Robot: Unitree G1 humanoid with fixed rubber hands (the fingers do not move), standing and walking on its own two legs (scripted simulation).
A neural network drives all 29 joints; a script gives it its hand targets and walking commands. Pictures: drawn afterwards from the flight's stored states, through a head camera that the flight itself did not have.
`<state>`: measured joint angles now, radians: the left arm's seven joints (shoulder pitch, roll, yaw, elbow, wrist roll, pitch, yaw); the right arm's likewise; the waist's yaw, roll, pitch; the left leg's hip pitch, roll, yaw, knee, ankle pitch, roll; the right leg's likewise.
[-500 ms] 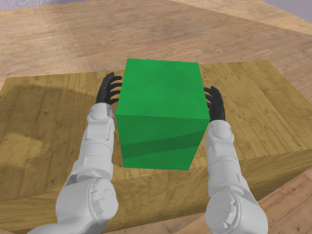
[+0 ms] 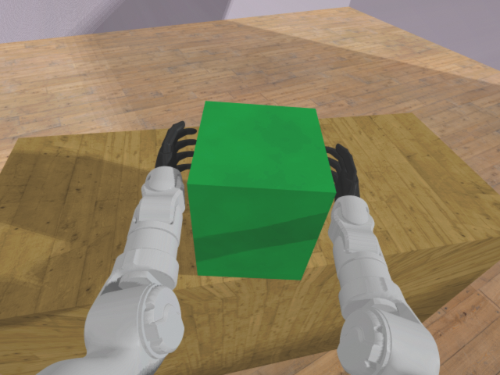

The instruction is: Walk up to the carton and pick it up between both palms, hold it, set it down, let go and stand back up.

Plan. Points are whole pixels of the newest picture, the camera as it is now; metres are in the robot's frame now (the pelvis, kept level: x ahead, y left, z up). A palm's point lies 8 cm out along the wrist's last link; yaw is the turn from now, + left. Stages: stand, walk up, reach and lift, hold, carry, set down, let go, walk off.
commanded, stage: reach and lift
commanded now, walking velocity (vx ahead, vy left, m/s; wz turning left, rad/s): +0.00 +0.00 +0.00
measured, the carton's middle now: (255, 194) +0.45 +0.01 +0.07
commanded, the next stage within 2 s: none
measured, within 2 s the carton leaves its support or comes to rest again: neither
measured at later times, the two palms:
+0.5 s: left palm (164, 155) +0.42 +0.16 +0.17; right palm (348, 180) +0.41 -0.13 +0.15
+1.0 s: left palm (146, 139) +0.39 +0.17 +0.22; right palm (354, 159) +0.39 -0.12 +0.21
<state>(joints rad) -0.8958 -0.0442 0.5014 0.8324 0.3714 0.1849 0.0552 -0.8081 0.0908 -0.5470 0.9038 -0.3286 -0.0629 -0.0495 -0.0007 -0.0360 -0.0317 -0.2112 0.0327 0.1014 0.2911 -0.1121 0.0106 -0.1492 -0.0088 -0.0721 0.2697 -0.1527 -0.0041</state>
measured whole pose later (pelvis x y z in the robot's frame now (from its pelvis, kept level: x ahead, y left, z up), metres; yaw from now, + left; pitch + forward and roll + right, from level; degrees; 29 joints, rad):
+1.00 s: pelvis -0.01 +0.00 +0.00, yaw +2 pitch -5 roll -1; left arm -0.89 0.04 0.37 0.57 0.29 0.54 0.04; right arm -0.91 -0.02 -0.17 0.87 0.07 0.18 -0.15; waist -0.07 -0.05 -0.03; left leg -0.11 0.02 0.05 0.32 -0.13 0.01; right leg -0.01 -0.01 -0.11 0.26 -0.16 0.00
